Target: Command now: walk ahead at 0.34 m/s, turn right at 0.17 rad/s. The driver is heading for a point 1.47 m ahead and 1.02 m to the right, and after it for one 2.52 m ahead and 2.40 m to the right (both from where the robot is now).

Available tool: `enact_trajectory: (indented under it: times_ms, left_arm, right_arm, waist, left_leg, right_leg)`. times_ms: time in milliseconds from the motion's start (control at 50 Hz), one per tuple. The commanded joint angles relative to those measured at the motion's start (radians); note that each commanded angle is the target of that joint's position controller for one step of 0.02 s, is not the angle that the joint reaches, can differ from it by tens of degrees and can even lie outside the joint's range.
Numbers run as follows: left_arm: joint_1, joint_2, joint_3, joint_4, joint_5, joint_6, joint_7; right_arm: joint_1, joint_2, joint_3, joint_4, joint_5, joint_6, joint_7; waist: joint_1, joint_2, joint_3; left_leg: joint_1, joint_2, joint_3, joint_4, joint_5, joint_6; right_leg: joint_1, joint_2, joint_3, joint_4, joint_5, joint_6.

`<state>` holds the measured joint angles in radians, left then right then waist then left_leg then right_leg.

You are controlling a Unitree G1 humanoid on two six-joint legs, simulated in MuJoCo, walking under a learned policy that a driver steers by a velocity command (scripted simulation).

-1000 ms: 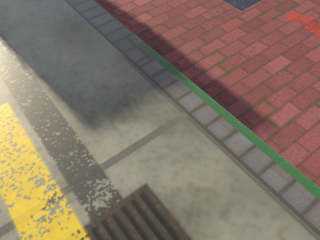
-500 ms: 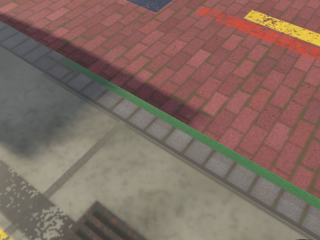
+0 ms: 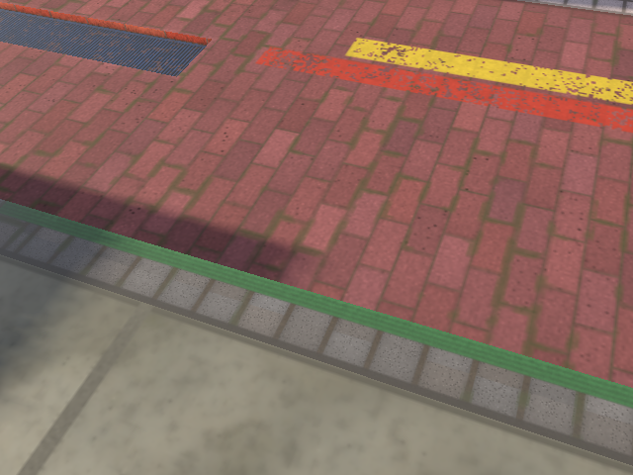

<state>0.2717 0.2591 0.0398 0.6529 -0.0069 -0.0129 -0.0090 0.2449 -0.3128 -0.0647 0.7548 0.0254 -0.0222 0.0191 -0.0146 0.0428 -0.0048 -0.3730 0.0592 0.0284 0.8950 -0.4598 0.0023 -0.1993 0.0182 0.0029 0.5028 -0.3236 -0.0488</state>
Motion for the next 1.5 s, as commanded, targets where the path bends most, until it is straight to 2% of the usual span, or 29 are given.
enact_trajectory:
  times_ms: [20, 220, 360, 380, 400, 420, 440, 460, 480, 540, 680, 880, 920, 940, 960, 980, 1000, 1020, 1040, 1080, 1160, 1240, 1280, 1320, 1340, 1360, 1380, 1420, 1500]
  left_arm:
    - [0.077, 0.165, 0.046, -0.027, 0.0, -0.05, 0.005]
    - [0.16, 0.175, 0.045, 0.046, -0.002, -0.059, 0.02]
    - [0.17, 0.221, 0.064, 0.094, -0.015, -0.04, 0.031]
    - [0.212, 0.104, -0.001, 0.165, 0.194, -0.078, -0.062]
    - [0.188, 0.097, 0.009, 0.148, 0.165, -0.095, -0.103]
    - [0.431, -0.039, -0.037, 0.153, 0.163, -0.115, -0.119]
    - [0.32, 0.023, -0.024, 0.159, 0.117, -0.126, -0.145]
    - [0.12, 0.085, 0.008, 0.121, 0.075, -0.129, -0.135]
    - [0.069, 0.093, 0.01, 0.119, 0.067, -0.131, -0.098]
    - [0.079, 0.001, -0.035, 0.117, 0.112, -0.098, -0.067]
    - [-0.072, -0.014, -0.046, 0.093, 0.078, -0.07, -0.094]
    - [-0.254, 0.048, -0.013, 0.037, 0.069, -0.062, -0.067]
    - [-0.142, 0.122, 0.023, 0.056, 0.038, -0.085, -0.051]
    - [0.045, 0.191, 0.054, 0.102, 0.038, -0.093, -0.025]
    - [0.3, 0.232, 0.069, 0.152, 0.044, -0.08, -0.001]
    - [0.405, 0.217, 0.06, 0.212, 0.067, -0.078, -0.006]
    - [0.383, 0.225, 0.078, 0.24, 0.072, -0.101, -0.008]
    - [0.272, 0.191, 0.07, 0.231, 0.045, -0.11, -0.009]
    - [0.199, 0.111, 0.034, 0.221, 0.032, -0.116, -0.013]
    - [0.049, 0.032, -0.005, 0.184, 0.037, -0.119, -0.027]
    - [-0.062, 0.112, 0.003, 0.135, 0.068, -0.136, -0.054]
    - [0.05, 0.179, 0.023, 0.119, 0.099, -0.106, -0.086]
    - [-0.123, 0.155, 0.014, 0.035, 0.11, -0.109, -0.077]
    - [-0.138, 0.044, -0.013, -0.007, 0.078, -0.134, -0.084]
    - [0.107, -0.091, -0.045, 0.043, 0.076, -0.142, -0.094]
    - [0.234, -0.025, -0.024, 0.073, 0.074, -0.146, -0.086]
    - [0.188, 0.075, -0.003, 0.084, 0.078, -0.13, -0.068]
    - [0.032, 0.067, -0.018, 0.073, 0.121, -0.093, -0.029]
    - [-0.125, 0.002, -0.05, 0.031, 0.095, -0.078, -0.094]
  right_arm:
    - [-0.145, -0.127, -0.033, -0.112, 0.0, -0.05, 0.004]
    - [-0.293, -0.027, 0.007, -0.133, -0.006, -0.065, 0.029]
    - [-0.254, -0.093, -0.014, -0.153, -0.008, -0.089, 0.039]
    - [-0.148, -0.057, 0.021, -0.113, -0.089, -0.056, 0.024]
    - [0.011, -0.112, 0.0, -0.084, -0.092, -0.038, 0.02]
    - [0.231, -0.144, -0.001, -0.042, -0.096, -0.039, 0.014]
    - [0.379, -0.076, 0.022, -0.003, -0.109, -0.041, 0.004]
    - [0.31, -0.073, 0.021, 0.026, -0.105, -0.066, -0.003]
    - [0.182, -0.056, 0.03, 0.024, -0.077, -0.08, -0.004]
    - [0.0, 0.088, 0.082, -0.003, -0.072, -0.098, -0.024]
    - [0.042, 0.001, 0.046, 0.044, -0.121, -0.129, -0.026]
    - [0.197, -0.088, 0.011, 0.144, -0.102, -0.087, -0.011]
    - [0.17, -0.123, 0.004, 0.137, -0.116, -0.084, -0.014]
    - [0.2, -0.063, 0.026, 0.117, -0.148, -0.097, -0.01]
    - [0.227, 0.031, 0.071, 0.065, -0.17, -0.112, 0.021]
    - [0.103, 0.009, 0.066, 0.078, -0.116, -0.107, 0.06]
    - [-0.05, 0.017, 0.063, 0.038, -0.084, -0.11, 0.061]
    - [-0.089, -0.03, 0.051, 0.025, -0.096, -0.115, 0.038]
    - [-0.062, -0.041, 0.047, 0.015, -0.123, -0.113, 0.013]
    - [-0.025, 0.02, 0.066, 0.014, -0.123, -0.094, -0.01]
    - [-0.046, 0.016, 0.078, -0.008, -0.089, -0.064, -0.021]
    - [-0.077, 0.025, 0.089, -0.039, -0.1, -0.082, -0.003]
    - [0.193, -0.061, 0.051, 0.026, -0.117, -0.109, -0.017]
    - [0.542, -0.144, 0.016, 0.096, -0.107, -0.136, -0.04]
    - [0.449, -0.193, 0.03, 0.047, -0.09, -0.138, -0.02]
    - [0.33, -0.185, 0.031, 0.008, -0.097, -0.137, 0.018]
    - [0.179, -0.118, 0.039, -0.012, -0.076, -0.129, 0.025]
    - [0.005, 0.096, 0.108, -0.045, -0.064, -0.121, 0.011]
    - [0.101, 0.016, 0.092, 0.041, -0.088, -0.115, -0.053]
  waist:
    - [0.072, -0.204, 0.118]
    - [0.106, -0.133, 0.125]
    - [0.025, -0.168, 0.067]
    - [-0.062, -0.127, -0.071]
    - [-0.142, -0.044, -0.181]
    - [-0.091, 0.199, -0.495]
    - [-0.189, 0.134, -0.484]
    - [-0.173, 0.116, -0.1]
    - [-0.102, 0.087, 0.023]
    - [0.033, 0.008, -0.043]
    - [0.014, -0.023, 0.024]
    - [-0.025, 0.033, 0.074]
    - [0.056, 0.027, -0.009]
    - [0.091, -0.054, -0.184]
    - [0.161, -0.225, -0.437]
    - [0.232, -0.105, -0.366]
    - [0.246, -0.086, -0.112]
    - [0.2, -0.128, -0.029]
    - [0.128, -0.139, -0.044]
    - [0.014, -0.114, -0.018]
    - [-0.026, -0.077, 0.013]
    - [0.016, -0.1, -0.003]
    - [-0.129, -0.049, -0.019]
    - [-0.263, 0.149, -0.102]
    - [-0.079, 0.2, -0.199]
    - [0.002, 0.146, -0.148]
    - [0.014, 0.116, -0.017]
    - [0.035, -0.054, -0.065]
    - [-0.03, -0.025, 0.011]
  left_leg:
    - [-0.49, 0.049, -0.066, 0.163, 0.112, 0.018]
    - [-0.323, 0.005, -0.014, -0.238, 0.516, -0.039]
    - [-0.099, -0.069, -0.015, -0.379, 0.393, 0.036]
    - [0.167, -0.085, 0.002, -0.327, 0.589, 0.076]
    - [0.47, -0.05, -0.008, -0.331, 0.516, 0.144]
    - [1.09, 0.218, -0.355, -0.299, 0.507, 0.412]
    - [1.053, 0.297, -0.675, -0.495, 0.088, 0.403]
    - [0.696, 0.279, -0.614, -0.614, -0.154, 0.274]
    - [0.431, 0.298, -0.525, -0.656, -0.14, 0.254]
    - [0.169, 0.266, -0.282, -0.741, 0.271, 0.245]
    - [0.199, 0.209, 0.067, -0.837, 0.527, 0.242]
    - [0.565, 0.269, 0.195, -0.668, 0.835, 0.184]
    - [0.459, 0.214, 0.27, -0.447, 1.095, 0.139]
    - [0.22, 0.156, 0.295, -0.174, 0.986, 0.066]
    - [-0.153, 0.024, 0.227, 0.112, 0.358, -0.017]
    - [-0.342, -0.08, 0.043, 0.302, -0.059, -0.008]
    - [-0.51, -0.037, -0.077, 0.387, -0.037, 0.021]
    - [-0.494, 0.013, -0.101, 0.407, 0.016, 0.025]
    - [-0.405, 0.032, -0.12, 0.382, 0.059, 0.034]
    - [-0.226, 0.062, -0.116, 0.294, 0.121, 0.037]
    - [-0.029, 0.019, -0.032, -0.035, 0.215, -0.025]
    - [0.199, -0.079, 0.037, -0.088, 0.465, -0.052]
    - [0.361, -0.06, -0.006, 0.003, 0.384, -0.036]
    - [0.672, 0.019, -0.142, -0.258, 0.345, 0.119]
    - [0.675, 0.292, -0.477, -0.288, 0.928, 0.416]
    - [0.549, 0.433, -0.759, -0.406, 0.935, 0.553]
    - [0.355, 0.463, -0.816, -0.479, 0.488, 0.506]
    - [0.152, 0.307, -0.544, -0.495, 0.282, 0.365]
    - [0.065, 0.168, -0.16, -0.56, 0.385, 0.258]
  right_leg:
    - [0.24, -0.295, 0.428, -0.355, -0.199, -0.189]
    - [0.167, -0.209, 0.139, -0.387, 0.279, -0.147]
    - [0.25, -0.257, 0.198, -0.208, 0.646, -0.111]
    - [0.165, -0.201, 0.148, -0.12, 0.799, -0.09]
    - [0.027, -0.095, 0.101, 0.104, 0.733, -0.044]
    - [-0.376, 0.07, 0.089, 0.429, 0.175, 0.001]
    - [-0.561, 0.118, 0.136, 0.744, -0.214, -0.006]
    - [-0.693, 0.037, 0.162, 0.899, -0.117, -0.039]
    - [-0.67, -0.041, 0.127, 0.915, -0.04, -0.049]
    - [-0.43, -0.143, 0.141, 0.808, 0.064, -0.055]
    - [-0.497, -0.172, 0.065, 0.408, 0.313, -0.006]
    - [-0.436, -0.042, -0.036, 0.075, 0.198, -0.052]
    - [-0.126, 0.06, -0.091, 0.04, 0.276, -0.111]
    - [0.266, 0.031, -0.01, 0.185, 0.465, -0.203]
    - [0.748, -0.189, 0.438, 0.056, 0.359, -0.392]
    - [0.779, -0.283, 0.693, -0.119, 0.338, -0.372]
    - [0.624, -0.253, 0.578, -0.167, 0.235, -0.272]
    - [0.427, -0.226, 0.494, -0.186, 0.192, -0.252]
    - [0.278, -0.204, 0.454, -0.196, 0.194, -0.253]
    - [-0.016, -0.177, 0.384, -0.267, 0.21, -0.246]
    - [-0.304, -0.096, 0.258, -0.329, 0.193, -0.213]
    - [-0.406, -0.061, 0.267, -0.205, 0.211, -0.204]
    - [-0.485, -0.068, 0.313, 0.029, 0.34, -0.159]
    - [-0.632, 0.124, 0.233, 0.548, 0.206, -0.079]
    - [-0.673, 0.18, 0.181, 0.922, -0.33, -0.022]
    - [-0.809, 0.13, 0.179, 1.14, -0.348, 0.002]
    - [-0.906, 0.022, 0.204, 1.244, -0.199, 0.017]
    - [-0.776, -0.079, 0.188, 1.085, 0.034, 0.053]
    - [-0.643, -0.15, 0.026, 0.696, 0.066, 0.087]
